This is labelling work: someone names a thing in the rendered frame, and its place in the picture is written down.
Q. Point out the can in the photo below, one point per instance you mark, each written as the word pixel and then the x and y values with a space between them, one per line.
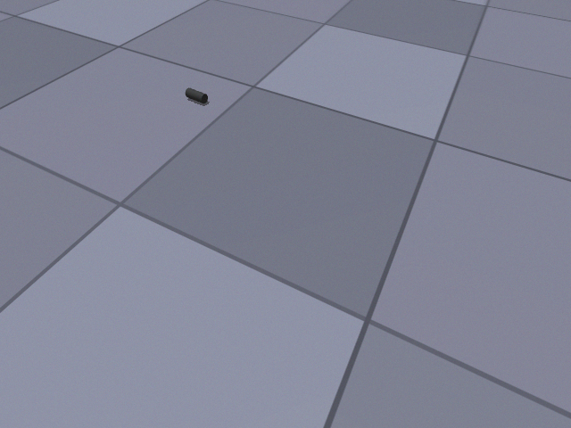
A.
pixel 196 95

